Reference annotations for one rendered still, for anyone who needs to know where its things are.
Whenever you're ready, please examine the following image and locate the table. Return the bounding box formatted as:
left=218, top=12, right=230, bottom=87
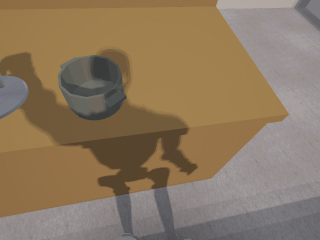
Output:
left=0, top=0, right=289, bottom=218

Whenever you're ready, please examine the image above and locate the lid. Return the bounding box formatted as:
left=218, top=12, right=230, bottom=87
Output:
left=0, top=75, right=29, bottom=119

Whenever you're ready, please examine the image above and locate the left robot shin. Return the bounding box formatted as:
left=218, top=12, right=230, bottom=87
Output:
left=121, top=233, right=134, bottom=238

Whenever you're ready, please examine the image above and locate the pot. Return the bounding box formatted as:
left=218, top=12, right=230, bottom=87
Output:
left=58, top=55, right=127, bottom=121

